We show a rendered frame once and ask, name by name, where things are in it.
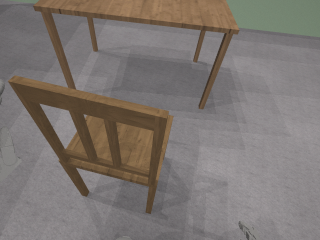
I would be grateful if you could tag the right robot hand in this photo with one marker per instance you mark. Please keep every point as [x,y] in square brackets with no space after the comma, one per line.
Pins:
[250,232]

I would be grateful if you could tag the table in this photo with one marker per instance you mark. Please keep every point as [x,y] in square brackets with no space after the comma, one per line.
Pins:
[204,15]

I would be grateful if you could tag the left robot hand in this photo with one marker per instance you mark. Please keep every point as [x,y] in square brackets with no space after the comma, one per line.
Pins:
[8,161]

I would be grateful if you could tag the chair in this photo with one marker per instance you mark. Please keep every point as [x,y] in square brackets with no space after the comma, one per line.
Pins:
[118,138]

